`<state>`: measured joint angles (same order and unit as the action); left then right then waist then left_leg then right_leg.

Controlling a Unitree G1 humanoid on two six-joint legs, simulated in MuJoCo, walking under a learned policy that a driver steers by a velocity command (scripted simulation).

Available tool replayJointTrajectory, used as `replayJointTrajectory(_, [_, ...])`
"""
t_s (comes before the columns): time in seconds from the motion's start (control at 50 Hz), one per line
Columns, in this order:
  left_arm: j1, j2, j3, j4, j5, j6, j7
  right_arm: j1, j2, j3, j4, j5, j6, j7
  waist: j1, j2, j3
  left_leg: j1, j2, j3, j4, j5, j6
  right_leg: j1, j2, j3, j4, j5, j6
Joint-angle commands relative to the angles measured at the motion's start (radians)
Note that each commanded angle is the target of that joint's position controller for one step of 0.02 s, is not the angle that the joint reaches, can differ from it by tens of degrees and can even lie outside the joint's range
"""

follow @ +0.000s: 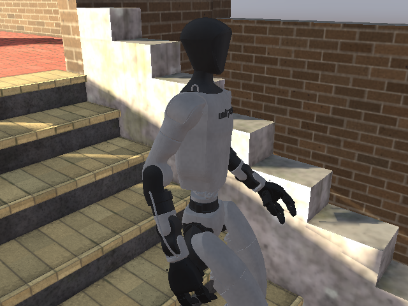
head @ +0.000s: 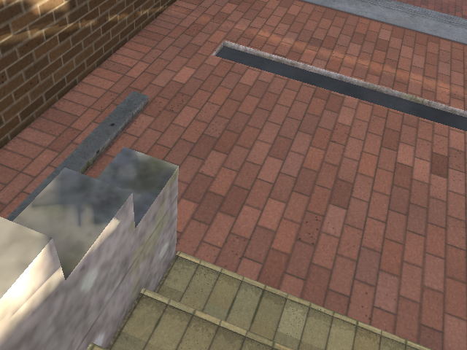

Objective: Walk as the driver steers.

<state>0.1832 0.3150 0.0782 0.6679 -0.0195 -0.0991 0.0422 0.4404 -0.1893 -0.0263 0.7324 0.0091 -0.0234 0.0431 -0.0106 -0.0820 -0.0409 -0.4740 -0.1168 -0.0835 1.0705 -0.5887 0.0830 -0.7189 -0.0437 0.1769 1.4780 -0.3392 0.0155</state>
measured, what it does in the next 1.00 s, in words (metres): goes down, turning right: right foot 0.17 m lower, then left foot 0.17 m lower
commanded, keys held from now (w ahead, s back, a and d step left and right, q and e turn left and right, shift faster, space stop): w+q+shift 0.08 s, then w+shift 0.02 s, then w+e+shift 0.86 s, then e+shift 0.04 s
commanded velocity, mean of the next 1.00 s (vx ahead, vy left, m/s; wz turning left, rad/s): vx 0.96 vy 0.00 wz -0.36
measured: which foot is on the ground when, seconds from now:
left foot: down 0.00-0.32, up 0.34-0.70, down 0.72-1.00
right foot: up 0.00-0.32, down 0.34-0.74, up 0.76-1.00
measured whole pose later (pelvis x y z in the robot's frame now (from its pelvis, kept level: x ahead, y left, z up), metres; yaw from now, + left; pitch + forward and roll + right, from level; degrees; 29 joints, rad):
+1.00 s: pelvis +0.76 +0.05 -0.31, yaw -28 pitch -2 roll +3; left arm 0.44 0.13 0.03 0.84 -0.01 0.09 -0.03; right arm 0.49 -0.23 -0.07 0.93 0.03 -0.10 -0.02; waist -0.01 -0.09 0.06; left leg -0.15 -0.05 0.10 0.77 -0.58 0.03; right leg -0.82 -0.04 0.15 1.22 0.09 -0.06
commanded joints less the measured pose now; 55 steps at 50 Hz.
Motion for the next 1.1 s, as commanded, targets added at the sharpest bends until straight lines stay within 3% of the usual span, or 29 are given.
replayJointTrajectory(0.02, [0.102,0.100,0.037,-0.060,0.015,0.008,-0.014,-0.247,-0.178,-0.047,-0.153,-0.045,-0.030,-0.038,0.136,0.167,0.108,-0.137,0.157,-0.554,-0.557,0.094,0.178,-0.099,0.001,0.009,-0.172,0.368,0.014])
replayJointTrajectory(0.08, [-0.122,0.034,0.009,-0.138,0.069,-0.011,-0.047,-0.027,-0.099,-0.022,-0.042,0.032,-0.029,-0.098,0.041,0.124,0.076,-0.134,0.082,-0.445,-0.459,0.196,0.189,0.058,0.038,-0.005,-0.525,0.771,0.005])
replayJointTrajectory(0.18, [-0.139,0.005,0.017,-0.145,0.038,0.013,-0.092,0.046,-0.130,-0.027,0.055,0.006,-0.020,-0.112,-0.011,0.213,0.007,-0.041,0.080,-0.327,-0.369,0.219,0.144,0.303,0.082,-0.067,-0.649,0.881,-0.015])
replayJointTrajectory(0.24, [-0.286,-0.022,0.001,-0.198,0.012,0.003,-0.113,0.121,-0.108,-0.022,0.096,0.014,-0.001,-0.105,-0.094,0.159,0.110,0.232,0.090,-0.299,-0.285,0.381,0.141,0.121,0.067,-0.132,-0.832,0.635,-0.016])
replayJointTrajectory(0.3, [0.210,0.071,0.052,-0.016,-0.022,-0.016,-0.104,-0.036,-0.154,-0.025,0.095,0.007,-0.013,-0.099,0.115,0.203,0.018,0.183,0.118,-0.186,0.129,1.055,0.082,0.535,0.079,-0.169,-0.862,0.498,-0.095])
replayJointTrajectory(0.32, [0.593,0.121,0.074,0.097,-0.017,-0.018,-0.096,-0.205,-0.190,-0.031,0.065,0.001,-0.035,-0.090,0.328,0.121,-0.034,0.014,0.097,-0.100,0.576,1.160,0.020,0.827,0.023,-0.148,-0.969,0.646,-0.163])
replayJointTrajectory(0.34, [0.812,0.026,0.044,0.202,-0.038,-0.017,-0.096,-0.271,-0.123,-0.022,0.036,-0.022,-0.055,-0.080,0.404,-0.154,0.014,-0.245,-0.036,0.045,1.113,0.371,-0.043,1.026,-0.082,-0.025,-1.259,0.818,-0.250])
replayJointTrajectory(0.36, [0.806,-0.060,-0.006,0.253,0.006,-0.006,-0.101,-0.278,-0.012,0.005,-0.050,-0.056,-0.082,-0.084,0.269,-0.394,0.074,-0.728,-0.030,0.012,1.306,-0.185,-0.057,1.239,-0.081,0.074,-0.891,1.072,-0.270])
replayJointTrajectory(0.38, [0.683,-0.102,-0.040,0.212,0.039,0.001,-0.092,-0.201,0.002,0.026,-0.117,-0.020,-0.111,-0.074,0.127,-0.405,0.026,-0.891,0.022,-0.058,1.181,-0.185,-0.074,1.297,-0.099,0.190,-0.821,1.207,-0.318])
replayJointTrajectory(0.4, [0.641,-0.098,-0.021,0.183,0.049,0.017,-0.092,-0.255,-0.012,0.036,-0.149,-0.011,-0.137,-0.068,0.137,-0.116,-0.023,-0.948,0.061,-0.037,1.080,-0.104,-0.079,1.280,-0.143,0.298,-0.896,0.997,-0.369])
replayJointTrajectory(0.42, [0.504,0.043,0.025,0.135,0.023,0.021,-0.077,-0.205,-0.066,0.019,-0.146,0.010,-0.163,-0.065,0.049,0.159,-0.088,-0.885,0.124,-0.110,0.791,0.035,-0.083,1.179,-0.214,0.541,-0.974,0.446,-0.436])
replayJointTrajectory(0.44, [0.375,0.096,0.033,0.119,0.015,-0.001,-0.052,-0.264,-0.084,0.006,-0.150,0.029,-0.153,-0.071,-0.037,0.159,0.010,-0.850,0.182,-0.174,0.531,0.204,-0.056,0.934,-0.256,0.737,-1.099,0.155,-0.433])
replayJointTrajectory(0.48, [0.143,0.039,-0.002,0.051,0.017,-0.027,0.002,-0.443,-0.144,-0.001,-0.200,0.011,-0.130,-0.094,-0.101,0.279,0.251,-0.466,0.234,-0.179,0.002,0.449,-0.115,0.287,-0.130,0.602,-1.197,0.238,-0.376])
replayJointTrajectory(0.5, [0.132,0.065,0.010,0.058,0.012,-0.021,0.011,-0.426,-0.122,0.002,-0.177,-0.040,-0.127,-0.100,-0.098,0.224,0.209,-0.162,0.189,-0.105,-0.073,0.592,-0.115,0.101,-0.023,0.457,-1.166,0.355,-0.347])
replayJointTrajectory(0.52, [0.165,0.081,0.027,0.074,0.011,-0.012,0.014,-0.333,-0.127,-0.005,-0.125,-0.048,-0.130,-0.078,-0.097,0.172,0.162,0.079,0.153,-0.031,-0.006,0.825,-0.104,-0.033,0.004,0.361,-1.126,0.441,-0.329])
replayJointTrajectory(0.56, [0.301,-0.053,0.005,0.144,-0.064,-0.012,0.037,-0.329,-0.102,-0.002,-0.128,-0.065,-0.151,-0.044,-0.021,0.165,0.106,0.225,0.141,-0.058,-0.385,1.380,-0.049,0.029,0.164,0.229,-0.935,0.063,-0.218])
replayJointTrajectory(0.64, [0.517,-0.084,0.005,0.247,-0.039,0.072,0.027,-0.562,-0.031,0.002,-0.255,0.012,-0.122,-0.045,0.146,0.011,0.101,0.168,0.082,-0.100,-0.743,1.089,-0.091,0.453,0.186,0.334,-0.723,0.030,-0.192])
replayJointTrajectory(0.7, [0.463,-0.042,0.004,0.262,0.006,0.122,0.029,-0.222,-0.165,-0.078,-0.167,0.025,-0.118,-0.043,-0.020,-0.100,-0.023,0.434,0.209,-0.151,-0.782,1.012,-0.100,0.602,0.172,0.280,-0.283,0.183,-0.149])
replayJointTrajectory(0.72, [0.441,-0.084,-0.011,0.251,0.014,0.112,0.005,0.004,-0.183,-0.079,-0.125,0.010,-0.119,-0.030,-0.130,-0.012,-0.120,0.812,0.292,-0.207,-0.546,1.078,-0.068,0.315,0.198,0.271,0.039,0.036,-0.115])
replayJointTrajectory(0.74, [0.603,-0.178,-0.019,0.258,-0.023,0.069,-0.024,0.146,-0.208,-0.074,-0.042,-0.007,-0.126,0.003,-0.088,0.325,-0.194,1.161,0.394,-0.238,-0.208,1.437,-0.036,-0.080,0.251,0.248,0.420,-0.510,-0.104])
replayJointTrajectory(0.76, [0.667,-0.105,-0.032,0.170,-0.081,0.048,-0.018,0.108,-0.300,-0.100,-0.041,0.013,-0.129,0.019,-0.039,0.661,-0.321,1.161,0.564,-0.588,-0.324,1.153,0.087,-0.195,0.168,0.199,0.583,-0.395,-0.069])
replayJointTrajectory(0.78, [0.573,-0.063,-0.027,0.170,-0.038,0.054,-0.001,0.050,-0.220,-0.085,-0.051,0.020,-0.095,0.010,-0.039,0.487,-0.254,0.982,0.519,-0.555,-0.438,0.917,0.069,-0.189,0.061,0.099,0.505,-0.279,-0.062])
replayJointTrajectory(0.82, [0.373,-0.079,-0.018,0.110,-0.020,0.083,0.003,-0.072,-0.128,-0.058,-0.029,0.027,-0.076,0.005,-0.005,0.100,-0.021,0.580,0.497,-0.576,-0.573,0.663,0.081,-0.201,0.014,0.029,0.418,-0.026,-0.078])
replayJointTrajectory(0.84, [0.336,-0.103,-0.022,0.093,0.002,0.103,-0.007,-0.111,-0.097,-0.043,-0.027,0.042,-0.093,0.006,0.014,0.050,0.027,0.469,0.490,-0.571,-0.513,0.819,0.064,-0.208,-0.010,0.048,0.398,0.003,-0.091])
replayJointTrajectory(0.88, [0.271,-0.086,-0.010,0.067,0.004,0.120,-0.028,-0.098,-0.025,-0.024,0.033,0.051,-0.117,-0.010,0.035,0.131,0.069,0.312,0.399,-0.361,-0.433,0.805,-0.049,-0.210,-0.049,0.111,0.242,0.093,-0.135])
replayJointTrajectory(0.94, [0.200,-0.100,-0.003,0.012,0.020,0.118,-0.044,-0.155,-0.123,-0.041,0.068,0.018,-0.108,-0.056,0.063,0.244,0.121,0.137,0.376,-0.152,-0.581,0.720,-0.026,-0.080,-0.061,0.055,-0.152,0.307,-0.055])
replayJointTrajectory(0.98, [0.286,-0.041,0.009,0.056,0.005,0.106,-0.078,-0.191,-0.103,-0.040,0.067,0.010,-0.112,-0.080,0.087,0.229,0.109,0.161,0.305,-0.005,-0.522,0.620,-0.091,-0.043,-0.058,0.094,-0.377,0.615,-0.090])
replayJointTrajectory(1.02, [0.120,-0.086,-0.006,0.023,0.040,0.102,-0.096,-0.178,-0.129,-0.033,0.068,0.025,-0.120,-0.127,0.041,0.189,0.204,0.012,0.256,0.175,-0.471,0.582,-0.118,0.080,-0.008,-0.029,-0.631,0.938,-0.049])
replayJointTrajectory(1.1, [0.057,-0.148,-0.020,-0.028,0.030,0.095,-0.146,-0.121,-0.186,-0.040,0.075,0.047,-0.074,-0.140,-0.022,0.156,0.150,0.077,0.270,0.285,-0.343,0.570,-0.109,0.321,0.029,-0.170,-0.810,1.010,-0.005])
Velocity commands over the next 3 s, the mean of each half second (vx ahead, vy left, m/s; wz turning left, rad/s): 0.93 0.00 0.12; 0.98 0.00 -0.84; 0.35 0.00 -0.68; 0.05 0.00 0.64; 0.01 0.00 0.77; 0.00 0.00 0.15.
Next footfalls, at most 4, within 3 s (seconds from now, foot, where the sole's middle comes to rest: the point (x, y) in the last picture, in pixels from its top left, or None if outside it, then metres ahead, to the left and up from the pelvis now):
0.34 right None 0.32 -0.08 -0.88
0.72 left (161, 325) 0.76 0.16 -1.04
1.20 right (246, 306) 0.93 -0.17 -1.21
1.66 left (204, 265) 1.12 0.01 -1.21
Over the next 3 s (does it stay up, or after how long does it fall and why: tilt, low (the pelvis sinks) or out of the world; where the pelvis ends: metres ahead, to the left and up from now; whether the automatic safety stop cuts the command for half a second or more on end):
stays up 1.06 -0.28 -0.60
